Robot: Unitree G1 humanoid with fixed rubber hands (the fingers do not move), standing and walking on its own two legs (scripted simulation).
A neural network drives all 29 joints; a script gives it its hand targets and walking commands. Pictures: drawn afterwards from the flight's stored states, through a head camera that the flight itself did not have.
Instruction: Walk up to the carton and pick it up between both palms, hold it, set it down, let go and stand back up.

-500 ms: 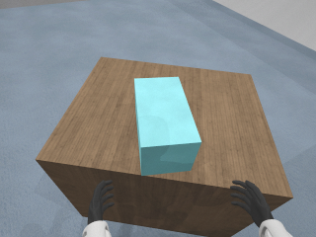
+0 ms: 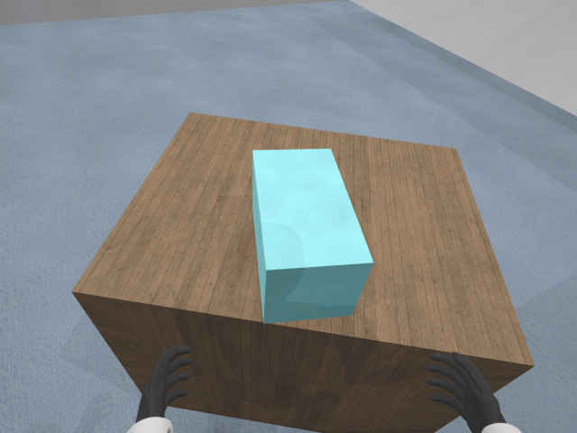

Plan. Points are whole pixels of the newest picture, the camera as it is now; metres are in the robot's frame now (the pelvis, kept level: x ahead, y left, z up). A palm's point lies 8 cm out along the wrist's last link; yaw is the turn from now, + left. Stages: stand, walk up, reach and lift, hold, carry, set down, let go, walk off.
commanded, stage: set down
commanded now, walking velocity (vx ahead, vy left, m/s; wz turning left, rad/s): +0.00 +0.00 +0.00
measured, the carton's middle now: (299, 229) +0.51 +0.02 -0.03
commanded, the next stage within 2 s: let go in 0.76 s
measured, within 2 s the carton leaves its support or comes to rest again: neither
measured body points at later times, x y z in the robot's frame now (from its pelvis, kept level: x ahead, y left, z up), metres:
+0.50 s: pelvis +0.02 +0.01 +0.00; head +0.06 +0.04 +0.45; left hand +0.20 +0.21 -0.06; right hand +0.23 -0.24 -0.05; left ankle +0.03 +0.16 -0.74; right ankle +0.02 -0.07 -0.74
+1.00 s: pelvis +0.01 +0.01 +0.00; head +0.04 +0.04 +0.45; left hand +0.18 +0.24 -0.08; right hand +0.20 -0.21 -0.08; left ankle +0.03 +0.16 -0.74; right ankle +0.02 -0.07 -0.74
